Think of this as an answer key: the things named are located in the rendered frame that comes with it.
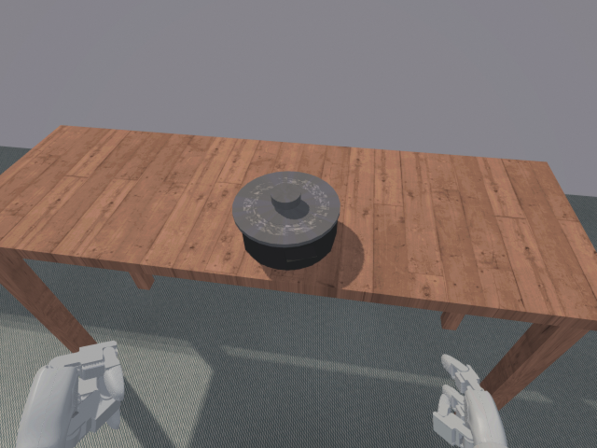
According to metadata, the table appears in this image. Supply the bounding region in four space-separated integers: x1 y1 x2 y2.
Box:
0 125 597 415

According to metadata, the left robot hand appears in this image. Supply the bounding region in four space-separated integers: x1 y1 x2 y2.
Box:
16 341 124 448

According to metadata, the knob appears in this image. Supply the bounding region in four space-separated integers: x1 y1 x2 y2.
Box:
271 183 301 210

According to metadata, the right robot hand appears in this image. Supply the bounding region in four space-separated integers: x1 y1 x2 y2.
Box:
433 354 508 448

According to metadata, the pot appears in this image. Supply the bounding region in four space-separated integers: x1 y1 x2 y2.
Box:
243 221 338 271

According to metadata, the lid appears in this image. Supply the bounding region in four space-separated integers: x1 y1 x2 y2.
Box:
232 171 340 247

